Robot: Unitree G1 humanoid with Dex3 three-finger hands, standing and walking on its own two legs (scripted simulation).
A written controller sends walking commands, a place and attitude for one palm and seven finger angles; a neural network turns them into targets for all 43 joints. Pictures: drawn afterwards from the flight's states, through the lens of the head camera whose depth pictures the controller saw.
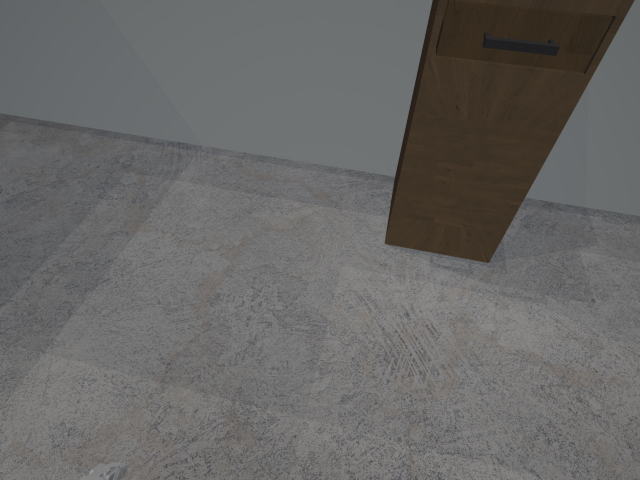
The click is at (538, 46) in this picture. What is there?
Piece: drawer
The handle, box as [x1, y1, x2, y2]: [483, 33, 559, 55]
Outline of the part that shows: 483,47 553,55 556,54 559,47 558,44 555,44 553,40 549,39 546,43 491,37 488,35 488,33 484,34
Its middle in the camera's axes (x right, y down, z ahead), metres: +0.51 -0.50 +0.98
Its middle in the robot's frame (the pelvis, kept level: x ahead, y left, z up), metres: +1.10 -0.45 +0.10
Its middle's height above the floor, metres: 0.87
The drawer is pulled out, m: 0.00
